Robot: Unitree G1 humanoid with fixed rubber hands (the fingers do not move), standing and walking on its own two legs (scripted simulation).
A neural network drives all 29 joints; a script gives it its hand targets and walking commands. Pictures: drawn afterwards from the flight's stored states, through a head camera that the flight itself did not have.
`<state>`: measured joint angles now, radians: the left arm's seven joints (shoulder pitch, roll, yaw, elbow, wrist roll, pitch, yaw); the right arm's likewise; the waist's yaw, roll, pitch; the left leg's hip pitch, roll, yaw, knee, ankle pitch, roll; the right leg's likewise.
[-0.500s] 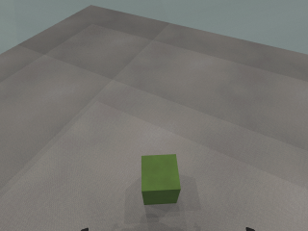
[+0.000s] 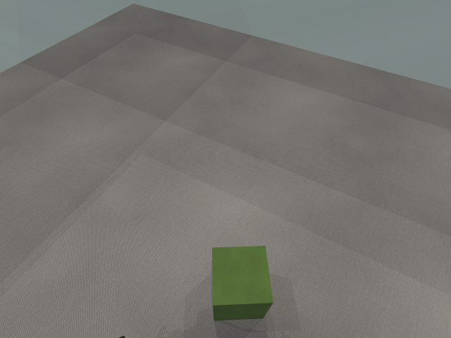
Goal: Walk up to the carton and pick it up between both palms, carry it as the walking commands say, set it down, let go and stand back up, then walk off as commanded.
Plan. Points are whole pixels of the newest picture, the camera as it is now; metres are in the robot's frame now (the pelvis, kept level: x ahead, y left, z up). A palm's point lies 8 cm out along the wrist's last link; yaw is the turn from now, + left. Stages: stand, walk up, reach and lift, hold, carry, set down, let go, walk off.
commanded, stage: walk up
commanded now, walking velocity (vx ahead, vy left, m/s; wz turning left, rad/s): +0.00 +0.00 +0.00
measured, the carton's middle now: (238, 284) +0.38 -0.04 -0.64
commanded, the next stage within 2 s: stand in 0.22 s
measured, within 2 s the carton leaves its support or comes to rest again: neither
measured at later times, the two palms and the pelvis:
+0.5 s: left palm out of the picture +0.11 +0.23 -0.13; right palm out of the picture +0.09 -0.24 -0.12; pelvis +0.03 +0.00 -0.01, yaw -1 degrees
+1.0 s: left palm out of the picture +0.09 +0.22 -0.13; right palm out of the picture +0.07 -0.25 -0.12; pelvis +0.00 -0.01 -0.01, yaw -1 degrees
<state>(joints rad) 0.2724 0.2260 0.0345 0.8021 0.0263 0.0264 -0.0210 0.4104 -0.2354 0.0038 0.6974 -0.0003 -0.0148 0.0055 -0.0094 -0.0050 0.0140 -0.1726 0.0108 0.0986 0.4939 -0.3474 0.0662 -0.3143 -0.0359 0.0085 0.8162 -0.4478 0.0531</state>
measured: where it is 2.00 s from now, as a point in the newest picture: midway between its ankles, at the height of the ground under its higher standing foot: outside the picture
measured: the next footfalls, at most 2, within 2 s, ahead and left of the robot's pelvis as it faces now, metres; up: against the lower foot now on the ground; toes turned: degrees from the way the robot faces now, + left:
right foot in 0.10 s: +0.04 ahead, -0.16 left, +0.00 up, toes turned +2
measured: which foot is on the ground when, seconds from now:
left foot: down 0.00-1.00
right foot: up 0.00-0.08, down 0.10-1.00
